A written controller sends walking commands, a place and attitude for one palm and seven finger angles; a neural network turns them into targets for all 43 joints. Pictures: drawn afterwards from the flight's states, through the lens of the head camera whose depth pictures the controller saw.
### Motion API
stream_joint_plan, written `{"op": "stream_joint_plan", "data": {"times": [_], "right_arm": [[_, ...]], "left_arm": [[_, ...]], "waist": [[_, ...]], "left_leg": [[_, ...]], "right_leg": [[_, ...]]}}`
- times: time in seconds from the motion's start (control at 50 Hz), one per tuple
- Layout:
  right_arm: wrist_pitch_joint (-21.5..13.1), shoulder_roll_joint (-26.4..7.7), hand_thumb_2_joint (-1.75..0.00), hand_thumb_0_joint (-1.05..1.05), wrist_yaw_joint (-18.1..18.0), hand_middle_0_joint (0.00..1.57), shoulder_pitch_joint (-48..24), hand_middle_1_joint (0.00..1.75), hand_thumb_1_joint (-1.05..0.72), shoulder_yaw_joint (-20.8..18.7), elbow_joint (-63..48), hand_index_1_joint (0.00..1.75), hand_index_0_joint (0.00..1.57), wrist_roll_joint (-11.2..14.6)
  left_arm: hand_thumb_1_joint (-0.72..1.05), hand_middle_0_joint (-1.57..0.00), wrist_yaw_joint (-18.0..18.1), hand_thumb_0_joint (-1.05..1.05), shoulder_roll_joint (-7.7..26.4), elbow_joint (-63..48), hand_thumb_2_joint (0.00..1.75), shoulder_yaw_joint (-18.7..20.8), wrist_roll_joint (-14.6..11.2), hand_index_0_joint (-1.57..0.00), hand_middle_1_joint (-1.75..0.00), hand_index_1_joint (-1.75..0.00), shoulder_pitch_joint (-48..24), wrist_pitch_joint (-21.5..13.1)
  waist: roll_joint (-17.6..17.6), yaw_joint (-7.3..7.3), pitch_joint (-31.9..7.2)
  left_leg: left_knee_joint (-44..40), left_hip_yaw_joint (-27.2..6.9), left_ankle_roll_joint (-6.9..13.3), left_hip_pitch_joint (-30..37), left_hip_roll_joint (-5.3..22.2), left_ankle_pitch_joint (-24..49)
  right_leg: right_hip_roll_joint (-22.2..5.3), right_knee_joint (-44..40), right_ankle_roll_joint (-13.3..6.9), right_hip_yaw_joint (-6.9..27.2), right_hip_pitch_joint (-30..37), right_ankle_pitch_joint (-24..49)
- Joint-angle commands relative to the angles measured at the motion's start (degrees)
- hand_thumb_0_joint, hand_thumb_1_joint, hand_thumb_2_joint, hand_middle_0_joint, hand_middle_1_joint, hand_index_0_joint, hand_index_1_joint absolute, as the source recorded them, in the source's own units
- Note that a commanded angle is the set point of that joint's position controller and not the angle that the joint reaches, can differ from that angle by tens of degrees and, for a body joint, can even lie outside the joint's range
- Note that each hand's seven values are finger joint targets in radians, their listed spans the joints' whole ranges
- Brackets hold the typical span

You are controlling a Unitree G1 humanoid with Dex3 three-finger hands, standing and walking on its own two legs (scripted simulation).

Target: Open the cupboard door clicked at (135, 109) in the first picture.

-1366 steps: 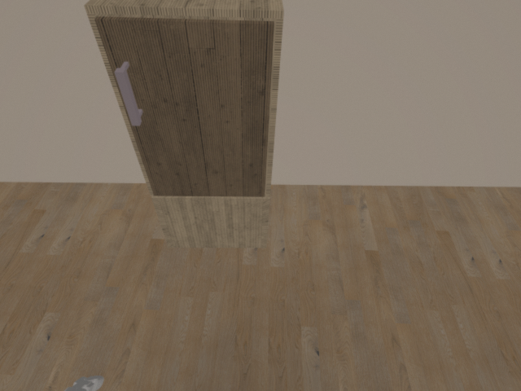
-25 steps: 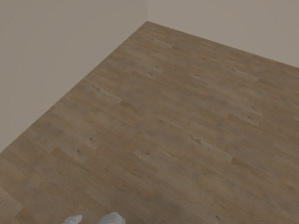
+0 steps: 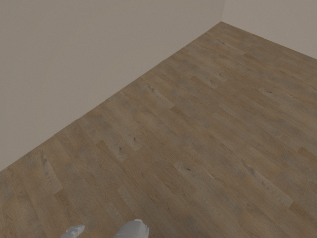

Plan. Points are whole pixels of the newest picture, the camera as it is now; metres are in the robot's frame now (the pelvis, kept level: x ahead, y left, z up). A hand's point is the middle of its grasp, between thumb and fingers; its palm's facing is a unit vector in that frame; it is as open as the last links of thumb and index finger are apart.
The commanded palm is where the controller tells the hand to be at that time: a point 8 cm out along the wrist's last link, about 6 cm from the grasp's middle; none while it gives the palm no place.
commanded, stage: turn to face it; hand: left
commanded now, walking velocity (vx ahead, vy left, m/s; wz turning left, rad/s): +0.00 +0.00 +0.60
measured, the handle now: out of the picture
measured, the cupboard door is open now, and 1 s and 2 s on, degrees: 48 48 48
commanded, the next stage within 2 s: none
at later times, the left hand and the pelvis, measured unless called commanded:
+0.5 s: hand out of the picture +0.05 +0.22 -0.16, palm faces +0.31 -0.91 -0.27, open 7.4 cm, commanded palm none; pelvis +0.01 -0.01 +0.00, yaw +17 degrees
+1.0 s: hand out of the picture -0.04 +0.16 -0.19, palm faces +0.59 -0.78 -0.22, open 7.4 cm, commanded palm none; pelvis +0.03 -0.03 -0.01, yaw +37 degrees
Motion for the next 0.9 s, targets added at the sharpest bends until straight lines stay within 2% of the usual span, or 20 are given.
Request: {"op": "stream_joint_plan", "data": {"times": [0.0,0.14,0.2,0.22,0.24,0.26,0.28,0.3,0.36,0.48,0.54,0.56,0.58,0.6,0.62,0.64,0.7,0.8,0.86,0.88], "right_arm": [[-1.30,-3.47,-0.90,0.00,0.52,0.20,-2.74,0.30,-0.90,-0.79,-4.98,0.30,0.20,-0.17],[-2.00,-1.30,-0.90,0.00,0.92,0.20,-6.29,0.30,-0.90,0.62,-5.81,0.30,0.20,0.26],[-2.60,-3.89,-0.90,0.00,0.61,0.20,-0.02,0.30,-0.90,-0.06,-4.41,0.30,0.20,-0.08],[-3.10,-7.95,-0.90,0.00,0.32,0.20,4.60,0.30,-0.90,-1.18,-3.46,0.30,0.20,-0.44],[-3.35,-14.36,-0.90,0.00,-0.21,0.20,9.29,0.30,-0.90,-2.96,-2.81,0.30,0.20,-0.71],[-2.69,-14.97,-0.90,0.00,-0.66,0.20,12.00,0.30,-0.90,-2.84,-1.42,0.30,0.20,-0.28],[-2.84,-13.93,-0.90,0.00,-1.03,0.20,9.82,0.30,-0.90,-2.47,-1.97,0.30,0.20,-0.55],[-3.09,-12.32,-0.90,0.00,-1.56,0.20,6.51,0.30,-0.90,-2.24,-2.99,0.30,0.20,-0.57],[-3.07,-10.13,-0.90,0.00,-1.78,0.20,-0.76,0.30,-0.90,-1.39,-4.92,0.30,0.20,-0.68],[-2.58,-11.07,-0.90,0.00,-1.23,0.20,-0.51,0.30,-0.90,-2.18,-5.14,0.30,0.20,-1.04],[-2.22,-9.99,-0.90,0.00,-1.06,0.20,-2.92,0.30,-0.90,-2.40,-6.11,0.30,0.20,-0.43],[-2.18,-7.32,-0.90,0.00,-0.81,0.20,-2.99,0.30,-0.90,-2.10,-6.85,0.30,0.20,0.12],[-2.31,-3.40,-0.90,0.00,-0.54,0.20,-3.55,0.30,-0.90,-1.50,-8.28,0.30,0.20,0.25],[-2.28,-6.05,-0.90,0.00,-0.24,0.20,-4.48,0.30,-0.90,-1.76,-8.24,0.30,0.20,-0.21],[-2.02,-5.57,-0.90,0.00,0.02,0.20,-2.55,0.30,-0.90,-1.77,-7.34,0.30,0.20,-0.36],[-1.68,-4.95,-0.90,0.00,0.12,0.20,-2.02,0.30,-0.90,-1.79,-5.73,0.30,0.20,-0.48],[-1.30,-3.26,-0.90,0.00,0.65,0.20,-2.34,0.30,-0.90,-0.75,-5.27,0.30,0.20,-0.02],[-1.84,-1.33,-0.90,0.00,1.05,0.20,-5.99,0.30,-0.90,0.37,-6.01,0.30,0.20,0.27],[-2.25,-2.72,-0.90,0.00,0.91,0.20,-2.19,0.30,-0.90,0.08,-5.34,0.30,0.20,0.12],[-2.57,-4.41,-0.90,0.00,0.80,0.20,1.21,0.30,-0.90,-0.42,-4.49,0.30,0.20,-0.04]], "left_arm": [[0.90,-0.20,0.74,0.00,8.78,-3.53,0.90,1.59,-0.47,-0.20,-0.30,-0.30,1.32,-1.28],[0.90,-0.20,0.49,0.00,12.45,-1.50,0.90,3.06,-0.05,-0.20,-0.30,-0.30,6.74,-1.13],[0.90,-0.20,0.05,0.00,12.52,-1.90,0.90,3.38,-0.80,-0.20,-0.30,-0.30,4.42,-1.04],[0.90,-0.20,-0.18,0.00,10.85,-2.87,0.90,3.13,-1.14,-0.20,-0.30,-0.30,3.62,-0.88],[0.90,-0.20,-0.60,0.00,6.23,-5.37,0.90,1.84,-1.52,-0.20,-0.30,-0.30,1.11,-0.59],[0.90,-0.20,-0.04,0.00,7.42,-6.89,0.90,1.37,-0.95,-0.20,-0.30,-0.30,-2.93,0.41],[0.90,-0.20,0.10,0.00,7.58,-7.21,0.90,1.71,-0.75,-0.20,-0.30,-0.30,-3.46,0.62],[0.90,-0.20,0.10,0.00,6.92,-5.79,0.90,2.00,-0.70,-0.20,-0.30,-0.30,-4.08,0.79],[0.90,-0.20,-0.86,0.00,7.05,-3.46,0.90,2.26,-0.57,-0.20,-0.30,-0.30,-0.61,1.65],[0.90,-0.20,-0.94,0.00,5.93,-4.04,0.90,1.90,-0.78,-0.20,-0.30,-0.30,-0.67,1.26],[0.90,-0.20,-0.62,0.00,7.21,-2.90,0.90,2.48,-0.82,-0.20,-0.30,-0.30,5.20,0.39],[0.90,-0.20,-0.22,0.00,10.88,-2.91,0.90,3.29,-0.21,-0.20,-0.30,-0.30,7.42,-0.31],[0.90,-0.20,0.26,0.00,15.97,-3.30,0.90,4.20,0.47,-0.20,-0.30,-0.30,7.43,-0.71],[0.90,-0.20,0.59,0.00,15.84,-3.95,0.90,3.54,-0.02,-0.20,-0.30,-0.30,5.82,-0.63],[0.90,-0.20,0.65,0.00,12.43,-4.65,0.90,2.71,-0.15,-0.20,-0.30,-0.30,1.55,-0.78],[0.90,-0.20,0.69,0.00,10.50,-5.10,0.90,2.29,-0.38,-0.20,-0.30,-0.30,-0.34,-0.94],[0.90,-0.20,0.73,0.00,9.22,-4.94,0.90,1.80,-0.40,-0.20,-0.30,-0.30,0.24,-1.04],[0.90,-0.20,0.56,0.00,12.60,-2.80,0.90,2.96,0.00,-0.20,-0.30,-0.30,5.52,-0.94],[0.90,-0.20,0.08,0.00,13.09,-2.45,0.90,3.22,-0.29,-0.20,-0.30,-0.30,4.63,-0.78],[0.90,-0.20,-0.10,0.00,12.81,-2.78,0.90,3.28,-0.79,-0.20,-0.30,-0.30,3.55,-0.64]], "waist": [[-15.92,0.65,-6.87],[-14.13,3.67,-8.29],[-11.73,-0.19,-10.69],[-2.12,-2.85,-14.23],[15.96,-5.55,-15.18],[9.81,-5.97,-14.61],[6.46,-4.76,-12.96],[9.83,-3.70,-11.39],[8.67,0.27,-7.63],[6.87,0.17,-7.41],[4.29,3.14,-9.15],[-4.80,4.43,-10.16],[-21.71,5.16,-8.39],[-18.61,4.70,-7.29],[-14.41,1.62,-6.27],[-15.93,0.56,-6.07],[-16.04,0.63,-6.50],[-13.16,3.61,-7.18],[-13.67,1.62,-8.76],[-10.65,-0.61,-10.40]], "left_leg": [[9.50,3.38,-2.05,-5.66,3.13,-0.01],[-15.31,10.20,-1.11,4.13,1.19,2.14],[-28.42,10.17,0.54,16.84,0.71,14.11],[-31.28,2.13,3.63,28.04,7.54,27.94],[-33.07,-20.75,13.40,35.35,24.29,53.28],[-31.96,-20.25,17.18,33.66,26.45,57.65],[-33.38,-17.85,17.40,29.99,25.23,47.25],[-34.29,-16.72,15.40,25.90,21.07,41.27],[-36.88,-10.62,11.01,17.08,14.90,25.10],[-36.96,-14.23,10.49,11.70,12.89,15.84],[-30.98,-13.10,7.45,5.69,9.02,14.87],[-22.67,-8.54,4.11,-0.75,3.88,9.05],[-7.08,1.92,-0.50,-8.86,-3.68,-4.86],[5.83,-0.60,0.23,-6.86,-0.21,-8.41],[11.10,-1.97,0.32,-6.12,1.31,-4.00],[13.73,-0.48,-0.55,-7.06,1.92,-1.73],[6.18,3.98,-2.06,-4.19,2.91,0.50],[-12.36,9.11,-1.39,2.92,1.51,1.20],[-23.33,10.07,-0.33,11.57,0.50,8.51],[-29.24,8.98,0.59,18.50,0.94,15.55]], "right_leg": [[-14.37,-12.22,-5.93,5.91,11.66,37.72],[-16.28,-6.41,-5.07,0.94,16.68,44.96],[-15.11,3.03,-1.19,-3.12,10.78,41.10],[-12.45,12.80,1.84,-5.29,1.01,28.30],[-3.38,26.55,6.13,-5.28,-15.76,-15.47],[-3.28,32.08,5.15,2.73,-18.02,-19.27],[-3.87,33.75,4.93,4.36,-18.48,-16.60],[-3.79,33.39,5.18,4.85,-18.08,-13.19],[-2.41,29.38,5.20,5.05,-13.21,-5.80],[1.70,10.35,4.34,2.72,-3.46,-5.57],[2.57,-6.52,3.73,1.91,9.04,3.76],[-5.24,-16.11,1.47,10.30,15.34,0.18],[-21.25,-21.84,-5.06,27.19,15.76,1.56],[-25.37,-21.41,-8.57,26.79,8.06,6.96],[-21.21,-20.06,-8.51,20.46,5.71,8.78],[-17.59,-17.28,-7.22,16.34,7.47,17.76],[-14.29,-12.41,-5.83,4.22,11.62,35.62],[-16.37,-7.87,-5.50,1.85,14.86,40.75],[-15.62,-2.38,-2.61,-1.09,11.86,37.18],[-15.06,3.19,-0.64,-2.78,7.68,34.20]]}}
